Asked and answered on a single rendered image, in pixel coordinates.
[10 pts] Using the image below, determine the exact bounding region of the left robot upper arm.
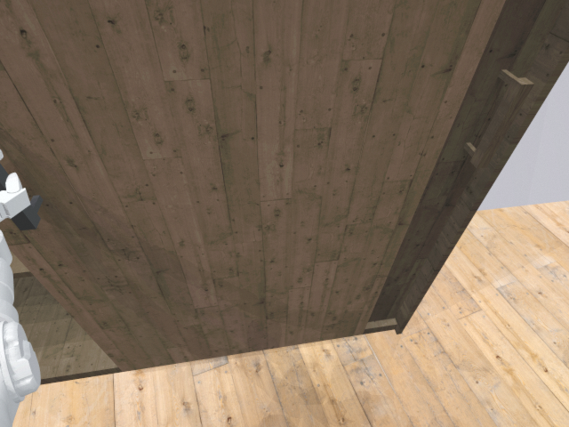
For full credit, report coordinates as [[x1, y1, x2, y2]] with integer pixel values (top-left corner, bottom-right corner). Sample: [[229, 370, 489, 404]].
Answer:
[[0, 321, 41, 427]]

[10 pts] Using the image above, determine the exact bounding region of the robot left forearm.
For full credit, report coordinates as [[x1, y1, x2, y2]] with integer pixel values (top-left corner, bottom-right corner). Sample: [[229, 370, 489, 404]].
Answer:
[[0, 230, 19, 323]]

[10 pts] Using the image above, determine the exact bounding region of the handle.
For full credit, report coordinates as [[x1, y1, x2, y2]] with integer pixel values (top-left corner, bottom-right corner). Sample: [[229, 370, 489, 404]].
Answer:
[[470, 77, 534, 168], [0, 164, 43, 230]]

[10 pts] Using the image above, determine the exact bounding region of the robot left hand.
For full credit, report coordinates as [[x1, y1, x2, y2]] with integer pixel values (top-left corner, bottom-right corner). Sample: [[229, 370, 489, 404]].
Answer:
[[0, 150, 30, 222]]

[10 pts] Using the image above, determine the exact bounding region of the wardrobe door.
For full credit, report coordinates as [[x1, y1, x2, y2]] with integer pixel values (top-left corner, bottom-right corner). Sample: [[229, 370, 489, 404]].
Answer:
[[368, 0, 567, 322], [0, 0, 506, 372]]

